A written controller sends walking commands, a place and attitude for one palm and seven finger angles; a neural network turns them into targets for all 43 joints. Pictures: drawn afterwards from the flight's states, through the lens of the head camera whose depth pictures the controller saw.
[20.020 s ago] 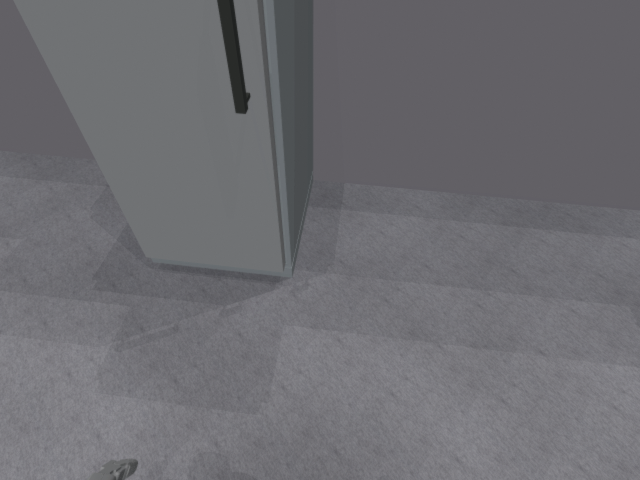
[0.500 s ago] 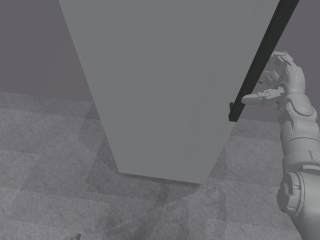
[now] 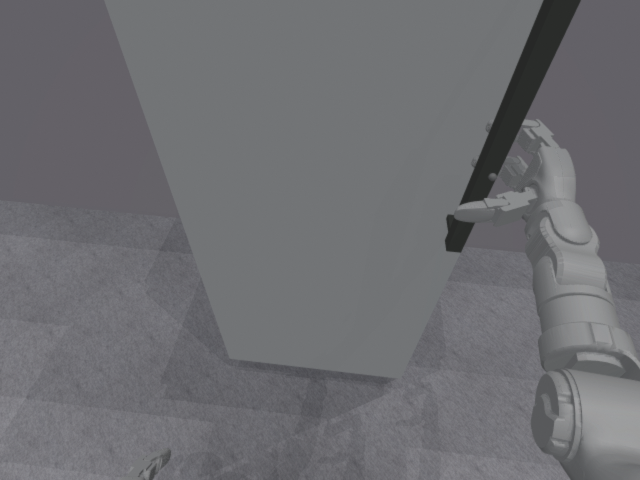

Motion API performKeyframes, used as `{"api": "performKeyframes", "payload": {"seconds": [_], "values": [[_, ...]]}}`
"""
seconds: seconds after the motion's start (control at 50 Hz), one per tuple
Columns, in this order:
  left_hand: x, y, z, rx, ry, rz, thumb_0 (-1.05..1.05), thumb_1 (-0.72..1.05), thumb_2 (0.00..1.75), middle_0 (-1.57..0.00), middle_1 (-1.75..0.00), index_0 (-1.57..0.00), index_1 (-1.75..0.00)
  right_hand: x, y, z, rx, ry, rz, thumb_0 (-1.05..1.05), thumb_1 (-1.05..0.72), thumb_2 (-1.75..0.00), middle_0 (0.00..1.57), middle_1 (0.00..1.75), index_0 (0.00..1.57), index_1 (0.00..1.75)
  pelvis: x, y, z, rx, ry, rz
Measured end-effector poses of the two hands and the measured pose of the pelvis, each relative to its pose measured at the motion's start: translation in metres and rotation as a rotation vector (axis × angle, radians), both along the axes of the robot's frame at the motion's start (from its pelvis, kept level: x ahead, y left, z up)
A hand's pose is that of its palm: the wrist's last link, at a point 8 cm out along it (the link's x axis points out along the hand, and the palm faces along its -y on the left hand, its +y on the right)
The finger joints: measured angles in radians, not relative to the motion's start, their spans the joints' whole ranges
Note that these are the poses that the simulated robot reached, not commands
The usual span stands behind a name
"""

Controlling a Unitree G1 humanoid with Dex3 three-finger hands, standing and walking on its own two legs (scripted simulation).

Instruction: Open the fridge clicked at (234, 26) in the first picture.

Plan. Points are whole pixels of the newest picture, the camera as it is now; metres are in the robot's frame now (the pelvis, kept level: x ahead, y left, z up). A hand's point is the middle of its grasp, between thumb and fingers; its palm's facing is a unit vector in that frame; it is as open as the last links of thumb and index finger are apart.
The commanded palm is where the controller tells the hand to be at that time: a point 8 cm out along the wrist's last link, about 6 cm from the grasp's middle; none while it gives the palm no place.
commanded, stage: slide the fingers in behind the handle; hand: right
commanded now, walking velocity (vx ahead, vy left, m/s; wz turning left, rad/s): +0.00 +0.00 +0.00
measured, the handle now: (499, 121) +0.50 -0.16 +0.22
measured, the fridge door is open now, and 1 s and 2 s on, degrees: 0 0 0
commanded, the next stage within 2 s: grip the handle and tug to test in 0.96 s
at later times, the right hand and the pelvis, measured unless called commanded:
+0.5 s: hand (477, 176) +0.44 -0.14 +0.18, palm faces +0.03 +1.00 +0.01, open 14.0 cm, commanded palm +0.42 -0.19 +0.17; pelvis -0.01 +0.01 +0.00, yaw +0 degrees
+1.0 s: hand (475, 173) +0.45 -0.14 +0.17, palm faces +0.03 +1.00 +0.01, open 13.9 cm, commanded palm +0.43 -0.19 +0.17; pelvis -0.01 +0.00 +0.00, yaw +0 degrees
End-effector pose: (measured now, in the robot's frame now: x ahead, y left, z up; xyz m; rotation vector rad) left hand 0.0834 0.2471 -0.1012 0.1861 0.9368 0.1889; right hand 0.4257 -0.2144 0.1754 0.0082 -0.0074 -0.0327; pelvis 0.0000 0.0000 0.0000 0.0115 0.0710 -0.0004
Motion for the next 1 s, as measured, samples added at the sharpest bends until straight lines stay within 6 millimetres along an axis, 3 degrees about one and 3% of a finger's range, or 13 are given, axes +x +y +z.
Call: {"api": "performKeyframes", "payload": {"seconds": [0.28,0.52,0.76,1.0], "values": [[0.000,0.004,0.000,0.000,-0.012,-0.004,0.01,0.91,0.90,-0.20,-0.30,-0.20,-0.30,-0.007,0.014,0.001,0.001,0.013,-0.009,-0.02,0.50,-0.30,0.30,1.20,0.30,1.20,-0.007,0.006,0.001,-0.003,-0.018,-0.003],[-0.016,0.010,-0.003,0.004,0.015,0.005,0.01,0.91,0.90,-0.20,-0.30,-0.20,-0.30,-0.005,0.022,0.003,-0.002,0.005,0.007,-0.02,0.50,-0.30,0.30,1.20,0.30,1.20,-0.011,0.008,0.001,-0.004,-0.012,-0.006],[-0.027,0.009,-0.004,0.004,0.034,0.021,0.01,0.91,0.90,-0.20,-0.30,-0.20,-0.30,-0.001,0.019,0.001,-0.001,-0.002,-0.002,-0.02,0.50,-0.30,0.30,1.20,0.30,1.20,-0.011,0.006,0.000,-0.004,-0.006,0.001],[-0.023,0.005,-0.003,0.002,0.030,0.022,0.01,0.91,0.90,-0.20,-0.30,-0.20,-0.30,0.005,0.020,-0.001,0.000,-0.004,0.002,-0.02,0.50,-0.30,0.30,1.20,0.30,1.20,-0.007,0.002,0.001,-0.003,0.003,0.006]]}}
